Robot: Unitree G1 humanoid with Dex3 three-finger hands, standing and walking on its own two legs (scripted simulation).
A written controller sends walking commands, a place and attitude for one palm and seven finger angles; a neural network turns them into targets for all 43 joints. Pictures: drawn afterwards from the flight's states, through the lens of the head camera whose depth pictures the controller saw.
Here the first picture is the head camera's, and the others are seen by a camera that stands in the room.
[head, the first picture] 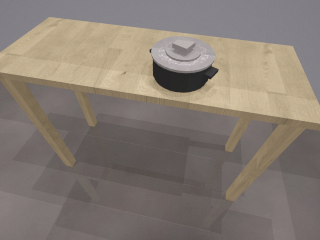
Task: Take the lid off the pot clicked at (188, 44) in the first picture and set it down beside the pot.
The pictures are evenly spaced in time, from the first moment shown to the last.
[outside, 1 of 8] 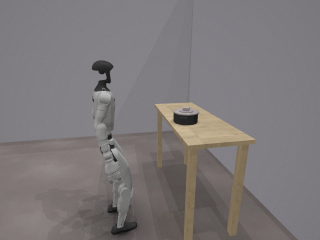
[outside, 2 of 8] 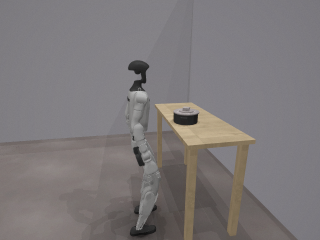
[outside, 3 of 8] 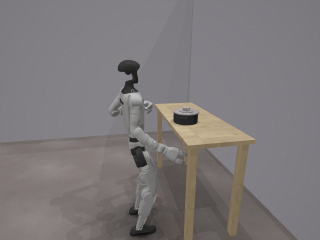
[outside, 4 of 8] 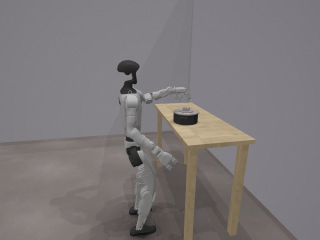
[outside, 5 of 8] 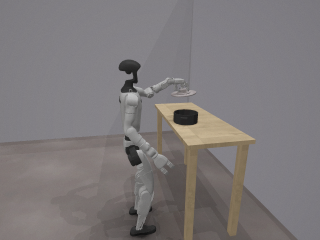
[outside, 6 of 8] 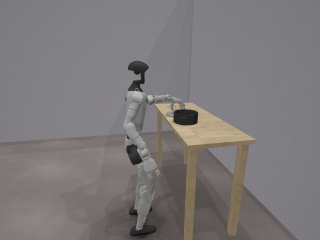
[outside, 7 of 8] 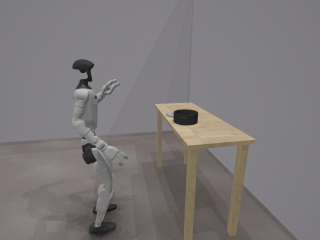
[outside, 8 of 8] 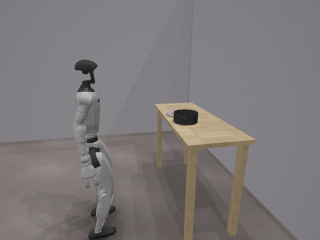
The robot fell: no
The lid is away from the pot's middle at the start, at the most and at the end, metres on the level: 0.00 0.23 0.22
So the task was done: yes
